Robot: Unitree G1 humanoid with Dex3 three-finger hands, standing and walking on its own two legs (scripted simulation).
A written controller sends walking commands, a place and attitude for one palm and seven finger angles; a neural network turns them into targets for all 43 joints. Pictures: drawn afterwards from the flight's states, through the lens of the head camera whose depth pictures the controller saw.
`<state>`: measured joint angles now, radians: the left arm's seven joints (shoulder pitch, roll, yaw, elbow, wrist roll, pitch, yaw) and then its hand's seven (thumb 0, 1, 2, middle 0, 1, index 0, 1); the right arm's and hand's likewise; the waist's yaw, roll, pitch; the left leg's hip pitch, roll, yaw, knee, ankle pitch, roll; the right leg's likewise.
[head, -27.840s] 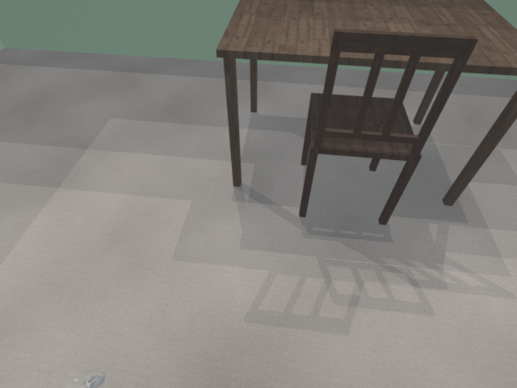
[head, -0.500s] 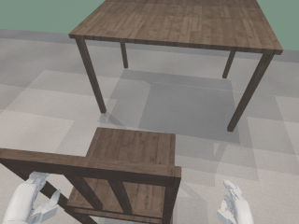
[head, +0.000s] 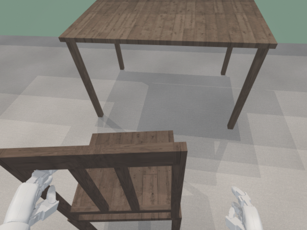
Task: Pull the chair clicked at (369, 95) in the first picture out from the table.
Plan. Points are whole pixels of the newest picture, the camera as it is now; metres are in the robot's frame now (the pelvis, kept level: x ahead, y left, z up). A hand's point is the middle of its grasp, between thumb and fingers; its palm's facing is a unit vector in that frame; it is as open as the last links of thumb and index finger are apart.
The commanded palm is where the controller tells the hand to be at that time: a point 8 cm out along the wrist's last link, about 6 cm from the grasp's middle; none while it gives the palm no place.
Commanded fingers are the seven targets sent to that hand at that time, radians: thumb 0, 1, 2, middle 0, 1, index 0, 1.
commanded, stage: step back with the hand held close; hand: left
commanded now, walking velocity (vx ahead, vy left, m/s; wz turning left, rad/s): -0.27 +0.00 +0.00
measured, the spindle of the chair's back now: (92, 190) +0.21 +0.22 -0.06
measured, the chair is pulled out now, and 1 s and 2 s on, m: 0.70 0.72 0.72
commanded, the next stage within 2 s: stop stepping back and stand still in 0.84 s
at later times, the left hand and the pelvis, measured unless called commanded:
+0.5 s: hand out of the picture +0.05 +0.26 +0.05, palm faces -0.06 -0.83 -0.56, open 6.4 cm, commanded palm +0.02 +0.31 +0.18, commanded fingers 0.00 0.90 0.90 -0.20 -0.30 -0.20 -0.30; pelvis -0.11 +0.01 -0.01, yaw +2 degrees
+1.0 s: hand out of the picture -0.01 +0.29 +0.17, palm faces +0.43 -0.78 -0.45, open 7.4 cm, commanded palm -0.09 +0.35 +0.18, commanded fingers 0.00 0.90 0.90 -0.20 -0.30 -0.20 -0.30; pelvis -0.21 +0.04 -0.04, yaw +5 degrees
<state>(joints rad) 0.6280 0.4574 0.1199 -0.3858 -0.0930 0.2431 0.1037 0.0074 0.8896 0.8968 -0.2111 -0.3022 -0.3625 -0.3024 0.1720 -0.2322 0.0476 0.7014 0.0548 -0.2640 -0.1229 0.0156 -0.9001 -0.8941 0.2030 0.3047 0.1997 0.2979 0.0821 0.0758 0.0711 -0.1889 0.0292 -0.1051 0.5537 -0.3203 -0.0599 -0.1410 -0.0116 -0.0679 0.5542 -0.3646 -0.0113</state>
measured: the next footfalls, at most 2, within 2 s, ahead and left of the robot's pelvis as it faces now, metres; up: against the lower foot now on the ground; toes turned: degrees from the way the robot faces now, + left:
right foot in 1.02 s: -0.18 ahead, -0.09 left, +0.00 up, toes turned +1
left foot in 1.24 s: -0.25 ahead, +0.15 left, +0.00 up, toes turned +2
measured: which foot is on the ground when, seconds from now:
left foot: down 0.00-1.00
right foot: down 0.00-0.84, up 0.86-1.00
